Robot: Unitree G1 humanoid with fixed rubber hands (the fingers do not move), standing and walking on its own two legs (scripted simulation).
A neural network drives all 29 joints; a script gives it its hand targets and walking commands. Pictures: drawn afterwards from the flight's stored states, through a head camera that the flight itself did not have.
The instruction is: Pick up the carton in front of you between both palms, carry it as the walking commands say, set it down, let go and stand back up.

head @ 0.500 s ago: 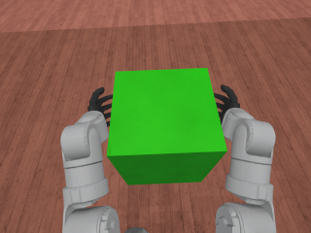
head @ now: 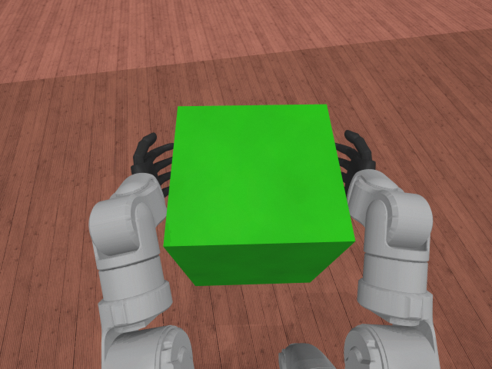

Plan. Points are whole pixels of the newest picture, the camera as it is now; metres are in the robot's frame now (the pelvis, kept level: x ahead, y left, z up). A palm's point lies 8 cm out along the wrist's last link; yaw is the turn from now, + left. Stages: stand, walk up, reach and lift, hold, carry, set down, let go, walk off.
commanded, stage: carry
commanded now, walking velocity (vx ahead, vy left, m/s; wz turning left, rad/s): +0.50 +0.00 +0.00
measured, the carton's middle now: (252, 206) +0.36 -0.02 +0.06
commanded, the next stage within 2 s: none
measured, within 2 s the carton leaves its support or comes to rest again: neither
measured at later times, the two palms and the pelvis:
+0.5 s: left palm (161, 53) +0.65 +0.13 +0.17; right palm (313, 46) +0.67 -0.17 +0.16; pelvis +0.30 -0.04 +0.02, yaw +1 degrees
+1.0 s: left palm out of the picture +0.97 +0.14 +0.19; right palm out of the picture +0.96 -0.16 +0.20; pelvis +0.61 -0.01 +0.05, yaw +0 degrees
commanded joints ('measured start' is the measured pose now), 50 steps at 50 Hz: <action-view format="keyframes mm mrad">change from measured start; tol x32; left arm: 1 -546 -673 -604 -39 -142 -19 -11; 50 -518 -621 -600 -25 -148 6 -2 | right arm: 1 -680 734 664 -145 279 -24 56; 50 -589 648 604 -75 219 0 37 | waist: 1 17 109 -479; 11 92 152 -416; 14 153 -310 -571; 33 61 -143 -392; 36 -12 346 -587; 50 1 137 -405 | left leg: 1 517 271 -348 -174 298 157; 11 369 171 -27 74 777 12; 14 -321 -90 -87 779 -165 -77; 16 -436 6 -170 933 -148 -32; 33 7 -67 112 13 130 -9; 36 688 370 -768 -180 101 203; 50 470 221 -209 -198 413 128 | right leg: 1 -183 -44 9 -98 41 15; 11 330 84 -226 -734 231 -21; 14 919 -344 679 -930 209 -244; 33 632 -158 -61 -686 871 -54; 36 -39 96 -41 -11 -85 50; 38 -187 26 52 187 -109 -1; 50 -107 -43 -61 -436 178 29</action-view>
